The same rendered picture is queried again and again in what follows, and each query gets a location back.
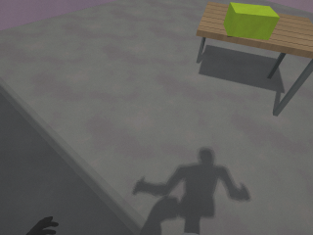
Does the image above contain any table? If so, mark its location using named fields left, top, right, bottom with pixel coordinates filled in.
left=196, top=1, right=313, bottom=117

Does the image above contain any carton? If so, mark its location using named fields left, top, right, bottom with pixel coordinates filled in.
left=223, top=2, right=280, bottom=40

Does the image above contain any left robot hand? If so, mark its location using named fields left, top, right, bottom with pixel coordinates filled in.
left=26, top=216, right=59, bottom=235

